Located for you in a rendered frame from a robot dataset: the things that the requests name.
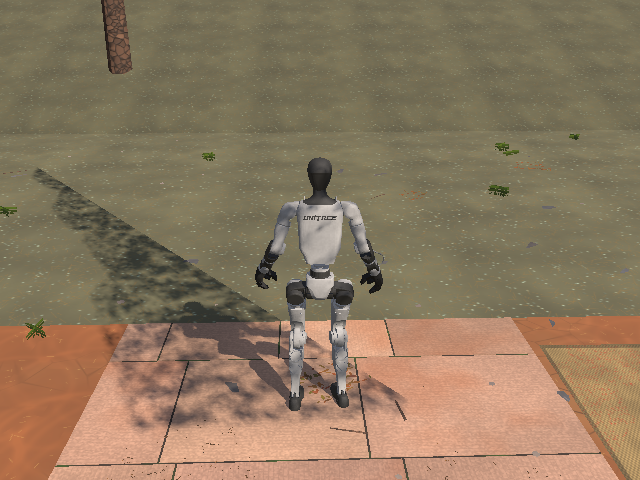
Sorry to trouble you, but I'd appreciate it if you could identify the right robot foot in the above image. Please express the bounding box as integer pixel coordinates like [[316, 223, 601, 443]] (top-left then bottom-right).
[[330, 382, 349, 408]]

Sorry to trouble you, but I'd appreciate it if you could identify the robot right forearm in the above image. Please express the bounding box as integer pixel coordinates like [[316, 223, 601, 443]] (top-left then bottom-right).
[[360, 239, 380, 276]]

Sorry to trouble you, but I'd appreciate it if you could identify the left robot foot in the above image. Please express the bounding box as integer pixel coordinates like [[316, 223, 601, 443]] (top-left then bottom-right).
[[289, 385, 304, 411]]

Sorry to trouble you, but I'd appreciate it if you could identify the left robot hand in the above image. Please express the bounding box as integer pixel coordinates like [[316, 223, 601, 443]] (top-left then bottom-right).
[[255, 267, 277, 289]]

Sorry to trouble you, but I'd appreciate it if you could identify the right robot upper arm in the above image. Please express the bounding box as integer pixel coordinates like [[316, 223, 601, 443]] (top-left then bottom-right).
[[341, 201, 370, 254]]

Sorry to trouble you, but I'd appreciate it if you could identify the left robot upper arm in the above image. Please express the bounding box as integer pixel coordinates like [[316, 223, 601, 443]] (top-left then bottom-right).
[[269, 201, 299, 256]]

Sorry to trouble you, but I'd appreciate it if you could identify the robot foot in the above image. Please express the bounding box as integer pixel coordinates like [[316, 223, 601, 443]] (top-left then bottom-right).
[[330, 382, 349, 408], [289, 385, 304, 411]]

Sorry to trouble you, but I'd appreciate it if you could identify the robot left forearm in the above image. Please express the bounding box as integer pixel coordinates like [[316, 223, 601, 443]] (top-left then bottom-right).
[[258, 240, 279, 274]]

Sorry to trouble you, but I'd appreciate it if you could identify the right robot hand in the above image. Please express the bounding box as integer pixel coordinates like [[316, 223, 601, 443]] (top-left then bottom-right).
[[360, 270, 383, 294]]

